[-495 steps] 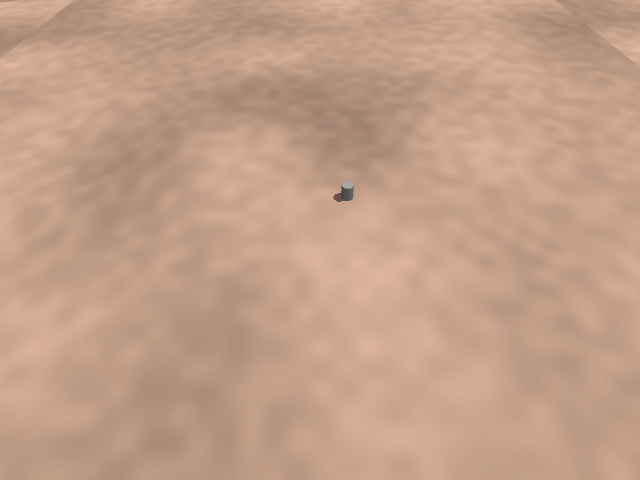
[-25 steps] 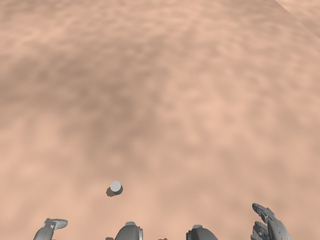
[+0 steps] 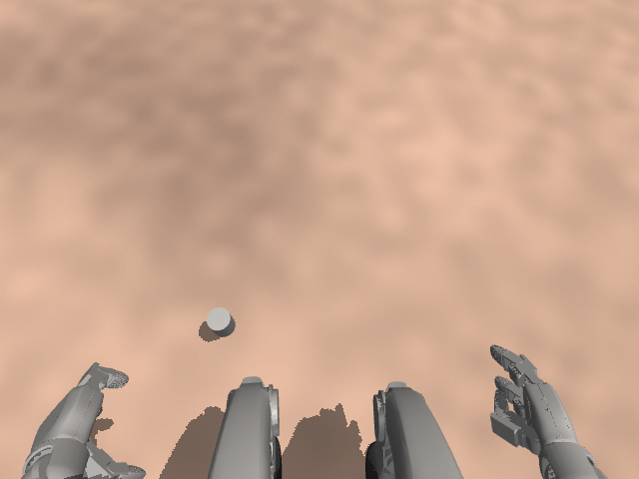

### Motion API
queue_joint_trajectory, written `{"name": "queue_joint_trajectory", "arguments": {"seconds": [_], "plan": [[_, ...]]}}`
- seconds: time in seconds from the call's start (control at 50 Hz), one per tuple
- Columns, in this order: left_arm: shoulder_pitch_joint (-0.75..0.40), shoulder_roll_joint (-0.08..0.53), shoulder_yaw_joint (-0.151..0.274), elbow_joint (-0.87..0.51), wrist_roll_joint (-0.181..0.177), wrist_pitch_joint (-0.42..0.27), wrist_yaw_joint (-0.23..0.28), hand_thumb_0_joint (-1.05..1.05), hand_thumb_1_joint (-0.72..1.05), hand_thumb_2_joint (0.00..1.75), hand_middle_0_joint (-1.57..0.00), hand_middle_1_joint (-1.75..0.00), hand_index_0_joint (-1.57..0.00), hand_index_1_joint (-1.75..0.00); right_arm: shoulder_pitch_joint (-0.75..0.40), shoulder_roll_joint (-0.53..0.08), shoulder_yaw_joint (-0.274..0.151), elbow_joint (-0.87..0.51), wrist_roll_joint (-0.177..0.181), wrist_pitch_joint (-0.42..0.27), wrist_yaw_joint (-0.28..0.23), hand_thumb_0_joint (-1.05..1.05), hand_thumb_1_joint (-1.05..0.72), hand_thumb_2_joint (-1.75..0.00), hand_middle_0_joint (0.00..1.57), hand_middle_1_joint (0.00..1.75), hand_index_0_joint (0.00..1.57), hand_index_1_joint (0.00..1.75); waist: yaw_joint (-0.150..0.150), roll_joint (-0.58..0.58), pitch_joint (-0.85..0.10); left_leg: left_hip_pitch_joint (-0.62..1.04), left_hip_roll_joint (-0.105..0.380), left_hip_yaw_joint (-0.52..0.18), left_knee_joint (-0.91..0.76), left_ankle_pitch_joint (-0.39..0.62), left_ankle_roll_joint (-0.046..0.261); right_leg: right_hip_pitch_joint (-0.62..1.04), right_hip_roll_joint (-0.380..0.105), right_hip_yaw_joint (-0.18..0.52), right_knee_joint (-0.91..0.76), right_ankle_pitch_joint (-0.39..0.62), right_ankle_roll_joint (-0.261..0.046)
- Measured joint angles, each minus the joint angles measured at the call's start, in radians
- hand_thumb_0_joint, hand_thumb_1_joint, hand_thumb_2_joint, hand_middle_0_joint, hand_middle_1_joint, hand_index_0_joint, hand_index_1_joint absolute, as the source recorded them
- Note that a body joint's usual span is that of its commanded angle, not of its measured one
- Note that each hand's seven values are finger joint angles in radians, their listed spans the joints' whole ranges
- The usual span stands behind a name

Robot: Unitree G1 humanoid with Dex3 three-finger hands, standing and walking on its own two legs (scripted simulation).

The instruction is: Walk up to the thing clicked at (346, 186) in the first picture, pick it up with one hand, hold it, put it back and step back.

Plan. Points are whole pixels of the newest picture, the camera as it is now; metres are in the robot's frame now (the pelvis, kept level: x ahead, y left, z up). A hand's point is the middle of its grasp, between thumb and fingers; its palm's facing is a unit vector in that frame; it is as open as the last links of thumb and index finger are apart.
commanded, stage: rise first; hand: left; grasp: from above
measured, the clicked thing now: (221, 322) +0.44 +0.24 -0.55
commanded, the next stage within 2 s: none
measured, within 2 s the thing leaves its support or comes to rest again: neither
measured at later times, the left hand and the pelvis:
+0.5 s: hand (157, 364) +0.31 +0.30 -0.32, palm faces -0.48 -0.25 -0.84, open 14.1 cm; pelvis -0.06 -0.01 -0.18, yaw -4 degrees
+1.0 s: hand (173, 341) +0.36 +0.30 -0.39, palm faces -0.46 -0.04 -0.89, open 14.1 cm; pelvis -0.06 +0.00 -0.23, yaw -6 degrees
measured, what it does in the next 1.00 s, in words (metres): lowers itself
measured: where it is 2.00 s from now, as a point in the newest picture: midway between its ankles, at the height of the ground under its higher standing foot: outside the picture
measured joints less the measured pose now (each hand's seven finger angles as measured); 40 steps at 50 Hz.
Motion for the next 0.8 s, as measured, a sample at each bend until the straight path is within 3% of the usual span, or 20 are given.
{"name": "queue_joint_trajectory", "arguments": {"seconds": [0.12, 0.22, 0.36, 0.52, 0.66, 0.8], "plan": [[-0.158, 0.052, 0.012, 0.076, 0.14, -0.097, 0.056, 0.0, -0.52, 0.98, -0.11, -1.04, -0.11, -1.05, -0.04, -0.02, -0.01, 0.041, 0.001, 0.017, 0.018, 0.01, -0.89, -0.89, 0.2, 0.3, 0.21, 0.3, 0.001, 0.005, -0.005, -0.24, 0.004, -0.012, 0.199, -0.03, -0.006, -0.24, 0.007, 0.002, 0.207, -0.039, -0.005], [-0.309, 0.087, 0.01, 0.156, 0.228, -0.13, 0.1, 0.0, -0.53, 1.0, -0.1, -1.05, -0.09, -1.05, -0.059, -0.024, -0.017, 0.086, -0.007, 0.035, 0.029, 0.01, -0.89, -0.89, 0.2, 0.3, 0.21, 0.3, 0.009, 0.013, 0.021, -0.397, 0.011, -0.027, 0.333, -0.03, -0.01, -0.398, 0.018, -0.003, 0.344, -0.042, -0.011], [-0.493, 0.147, 0.02, 0.298, 0.338, -0.17, 0.119, 0.0, -0.55, 1.02, -0.09, -1.04, -0.08, -1.05, -0.033, -0.007, -0.01, 0.131, -0.023, 0.07, 0.04, 0.01, -0.89, -0.89, 0.2, 0.3, 0.21, 0.3, 0.0, 0.012, 0.05, -0.555, 0.019, -0.058, 0.473, -0.012, -0.015, -0.551, 0.033, -0.02, 0.478, -0.021, -0.016], [-0.588, 0.22, 0.018, 0.42, 0.463, -0.237, 0.136, 0.0, -0.56, 1.04, -0.09, -1.03, -0.08, -1.04, 0.019, -0.001, 0.003, 0.164, -0.038, 0.103, 0.049, 0.01, -0.9, -0.9, 0.2, 0.3, 0.21, 0.3, -0.035, 0.005, 0.065, -0.661, 0.017, -0.081, 0.574, 0.005, -0.01, -0.645, 0.04, -0.032, 0.566, -0.001, -0.011], [-0.657, 0.257, 0.007, 0.511, 0.57, -0.284, 0.213, 0.0, -0.56, 1.05, -0.09, -1.0, -0.07, -1.02, 0.032, -0.005, 0.015, 0.189, -0.06, 0.129, 0.063, 0.01, -0.9, -0.9, 0.2, 0.3, 0.21, 0.3, -0.059, -0.008, 0.072, -0.727, 0.011, -0.093, 0.647, 0.006, -0.003, -0.696, 0.041, -0.038, 0.627, -0.003, -0.002], [-0.729, 0.277, -0.002, 0.59, 0.662, -0.277, 0.288, 0.0, -0.55, 1.04, -0.08, -1.0, -0.07, -1.01, 0.009, 0.0, 0.026, 0.197, -0.082, 0.146, 0.076, 0.01, -0.9, -0.9, 0.2, 0.3, 0.21, 0.3, -0.081, -0.018, 0.083, -0.779, 0.005, -0.101, 0.701, 0.005, 0.003, -0.737, 0.041, -0.04, 0.675, -0.008, 0.004]]}}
